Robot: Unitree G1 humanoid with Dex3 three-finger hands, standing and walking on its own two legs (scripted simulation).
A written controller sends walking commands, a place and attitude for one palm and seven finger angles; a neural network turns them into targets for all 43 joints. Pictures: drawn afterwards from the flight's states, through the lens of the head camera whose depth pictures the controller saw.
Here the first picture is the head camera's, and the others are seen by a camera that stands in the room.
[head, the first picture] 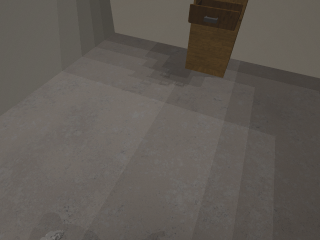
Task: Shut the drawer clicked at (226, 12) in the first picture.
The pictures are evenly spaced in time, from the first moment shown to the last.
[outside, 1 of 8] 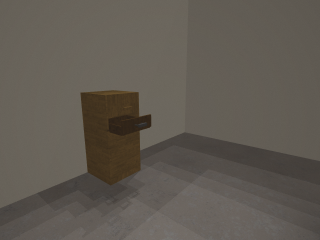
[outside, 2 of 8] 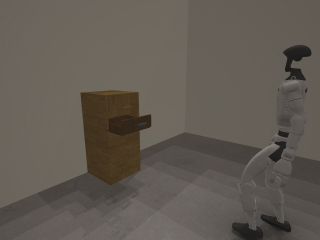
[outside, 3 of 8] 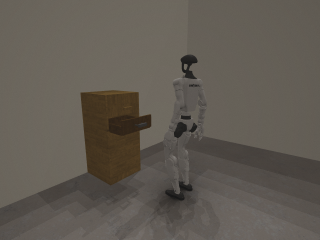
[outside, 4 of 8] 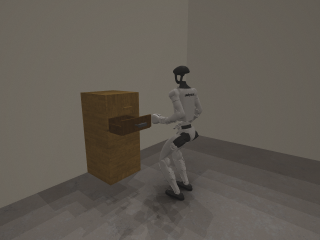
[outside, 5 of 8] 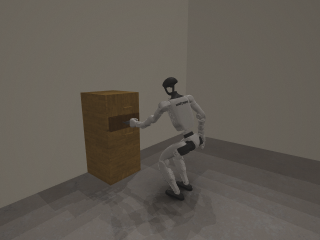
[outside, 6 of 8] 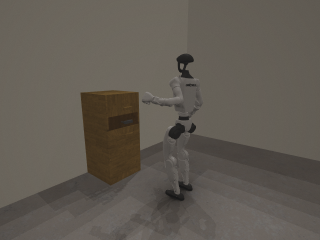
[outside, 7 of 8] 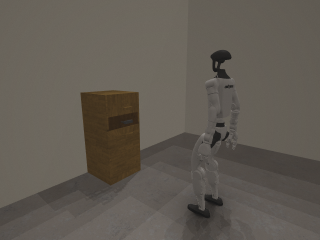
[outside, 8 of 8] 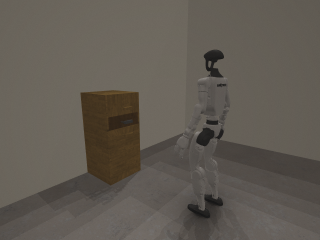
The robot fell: no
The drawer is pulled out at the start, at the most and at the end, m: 0.21 0.21 0.00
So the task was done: yes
